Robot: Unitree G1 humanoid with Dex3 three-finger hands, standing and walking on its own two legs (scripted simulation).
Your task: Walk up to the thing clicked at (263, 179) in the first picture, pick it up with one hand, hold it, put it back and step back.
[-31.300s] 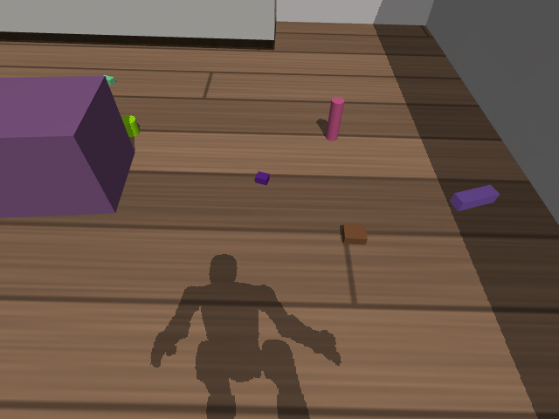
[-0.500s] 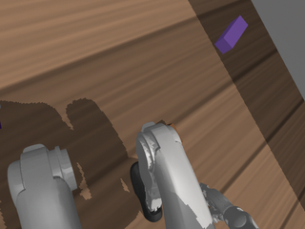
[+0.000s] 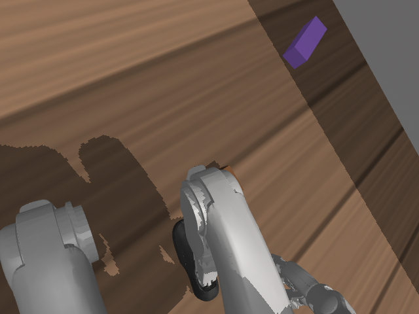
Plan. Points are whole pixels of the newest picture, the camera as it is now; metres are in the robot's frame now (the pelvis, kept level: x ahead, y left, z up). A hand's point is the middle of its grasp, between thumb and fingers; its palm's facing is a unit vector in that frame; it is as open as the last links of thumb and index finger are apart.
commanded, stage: open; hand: left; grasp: from above
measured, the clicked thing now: out of the picture +0.39 +0.34 -0.27
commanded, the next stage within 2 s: withdraw in 0.86 s
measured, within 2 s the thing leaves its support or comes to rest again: neither
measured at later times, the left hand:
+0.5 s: hand out of the picture +0.38 +0.33 -0.24, palm faces -0.45 -0.13 -0.88, open 10.0 cm
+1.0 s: hand out of the picture +0.38 +0.34 -0.24, palm faces -0.47 -0.16 -0.87, open 12.2 cm
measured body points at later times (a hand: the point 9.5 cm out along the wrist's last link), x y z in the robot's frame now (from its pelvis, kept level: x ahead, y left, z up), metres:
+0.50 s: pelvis +0.00 +0.00 +0.00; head +0.24 +0.13 +0.36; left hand +0.39 +0.33 -0.19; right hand +0.11 -0.25 -0.08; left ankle +0.06 +0.14 -0.25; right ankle +0.10 -0.12 -0.25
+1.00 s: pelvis +0.00 +0.00 +0.00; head +0.24 +0.13 +0.35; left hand +0.40 +0.34 -0.19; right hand +0.09 -0.25 -0.08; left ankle +0.06 +0.14 -0.25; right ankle +0.10 -0.12 -0.25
